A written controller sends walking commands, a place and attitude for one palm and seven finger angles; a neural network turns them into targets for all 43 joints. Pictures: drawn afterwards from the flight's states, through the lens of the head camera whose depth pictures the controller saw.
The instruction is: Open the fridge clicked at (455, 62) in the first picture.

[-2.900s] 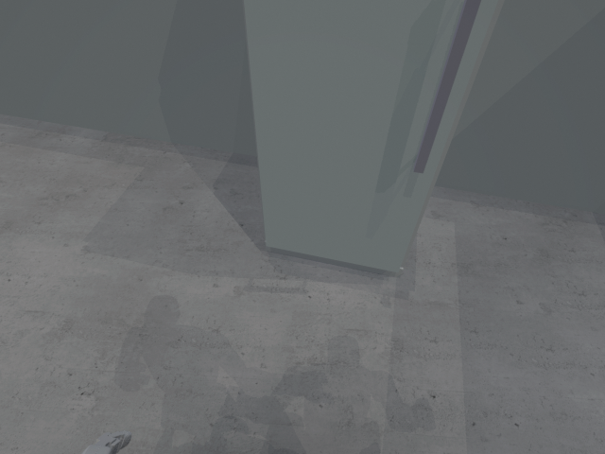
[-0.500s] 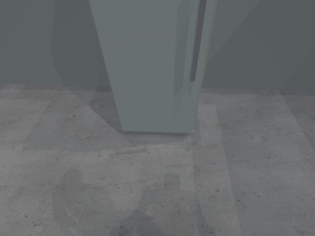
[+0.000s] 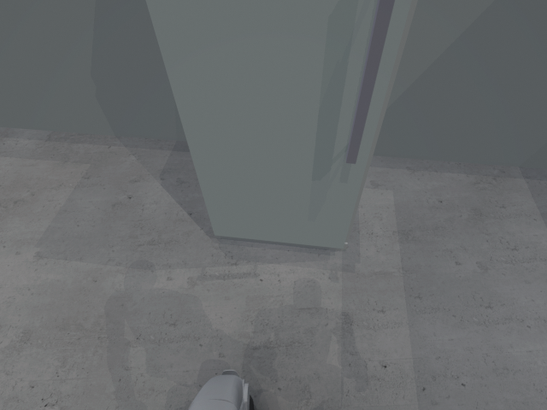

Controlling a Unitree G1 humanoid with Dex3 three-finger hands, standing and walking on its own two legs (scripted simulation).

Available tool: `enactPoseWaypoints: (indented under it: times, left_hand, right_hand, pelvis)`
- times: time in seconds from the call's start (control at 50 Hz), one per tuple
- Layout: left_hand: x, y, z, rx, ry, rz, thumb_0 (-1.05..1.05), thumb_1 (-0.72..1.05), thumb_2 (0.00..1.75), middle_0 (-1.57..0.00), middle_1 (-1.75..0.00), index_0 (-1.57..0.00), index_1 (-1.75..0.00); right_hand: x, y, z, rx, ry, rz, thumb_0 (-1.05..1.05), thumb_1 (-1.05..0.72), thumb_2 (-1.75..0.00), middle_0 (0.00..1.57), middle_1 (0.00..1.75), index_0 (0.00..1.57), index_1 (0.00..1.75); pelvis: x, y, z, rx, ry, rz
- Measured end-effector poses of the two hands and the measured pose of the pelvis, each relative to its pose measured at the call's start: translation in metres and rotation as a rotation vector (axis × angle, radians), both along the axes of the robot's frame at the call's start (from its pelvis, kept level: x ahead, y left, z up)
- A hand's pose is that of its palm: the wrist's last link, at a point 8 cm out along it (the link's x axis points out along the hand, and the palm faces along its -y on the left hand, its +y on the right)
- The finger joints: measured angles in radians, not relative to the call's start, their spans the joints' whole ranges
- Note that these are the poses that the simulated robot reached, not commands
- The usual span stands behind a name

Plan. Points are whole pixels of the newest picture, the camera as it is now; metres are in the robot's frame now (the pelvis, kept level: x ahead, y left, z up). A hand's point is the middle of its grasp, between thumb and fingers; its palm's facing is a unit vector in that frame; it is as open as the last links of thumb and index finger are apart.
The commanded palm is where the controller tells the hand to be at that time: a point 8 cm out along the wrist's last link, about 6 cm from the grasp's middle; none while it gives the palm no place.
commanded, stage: take the last steps up to it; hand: right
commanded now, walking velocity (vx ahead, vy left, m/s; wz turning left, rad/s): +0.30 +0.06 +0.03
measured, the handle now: (368, 70) +0.75 -0.12 +0.10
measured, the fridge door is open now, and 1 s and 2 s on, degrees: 0 0 0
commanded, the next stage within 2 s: come to a stop and stand still in 0.44 s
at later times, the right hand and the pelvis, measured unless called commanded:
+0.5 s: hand out of the picture +0.17 -0.16 -0.19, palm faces +0.12 +0.98 -0.15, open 7.4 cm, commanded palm none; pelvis +0.21 +0.01 -0.01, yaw -2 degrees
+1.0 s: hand (369, 312) +0.33 -0.14 -0.16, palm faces +0.01 +0.96 -0.29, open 7.4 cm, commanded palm none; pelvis +0.26 +0.06 -0.01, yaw +1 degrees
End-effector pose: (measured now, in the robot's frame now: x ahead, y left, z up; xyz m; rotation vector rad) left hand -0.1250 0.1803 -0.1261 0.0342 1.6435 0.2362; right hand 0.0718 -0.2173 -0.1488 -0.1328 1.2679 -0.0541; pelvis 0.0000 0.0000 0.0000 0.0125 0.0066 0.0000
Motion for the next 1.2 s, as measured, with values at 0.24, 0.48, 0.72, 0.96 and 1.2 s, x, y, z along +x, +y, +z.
enactPoseWaypoints:
  times: [0.24, 0.48, 0.72, 0.96, 1.2]
  left_hand:
    - [0.184, 0.073, -0.024, 0.033, -0.134, -0.077, 0.01, 0.91, 0.90, -0.20, -0.30, -0.20, -0.30]
    - [0.430, 0.062, 0.003, 0.083, -0.524, -0.254, 0.00, 0.91, 0.90, -0.19, -0.30, -0.19, -0.30]
    - [0.446, 0.051, 0.003, 0.116, -0.407, -0.184, -0.03, 0.96, 0.90, -0.20, -0.30, -0.20, -0.30]
    - [0.412, 0.103, -0.038, 0.039, -0.273, -0.083, 0.00, 0.91, 0.90, -0.20, -0.30, -0.20, -0.30]
    - [0.401, 0.121, -0.026, 0.011, -0.270, -0.158, 0.00, 0.91, 0.90, -0.19, -0.30, -0.19, -0.30]
  right_hand:
    - [0.107, 0.029, 0.000, -0.051, -0.117, -0.090, -0.01, -0.93, -0.90, 0.20, 0.30, 0.20, 0.30]
    - [0.092, 0.008, -0.011, -0.020, 0.133, -0.165, 0.00, -0.92, -0.90, 0.20, 0.30, 0.20, 0.30]
    - [0.183, 0.000, -0.001, -0.024, 0.130, -0.117, 0.01, -0.91, -0.90, 0.20, 0.30, 0.19, 0.30]
    - [0.252, 0.023, 0.015, -0.162, -0.016, -0.048, 0.00, -0.91, -0.90, 0.20, 0.30, 0.19, 0.30]
    - [0.227, 0.049, 0.033, -0.139, -0.082, -0.108, 0.00, -0.91, -0.90, 0.20, 0.30, 0.20, 0.30]
  pelvis:
    - [0.111, 0.038, -0.010, 0.017, -0.028, -0.018]
    - [0.204, 0.014, -0.006, 0.039, -0.020, -0.027]
    - [0.259, 0.001, 0.005, 0.000, -0.030, 0.002]
    - [0.265, 0.052, -0.010, -0.033, -0.034, 0.022]
    - [0.239, 0.064, 0.004, -0.051, -0.021, -0.023]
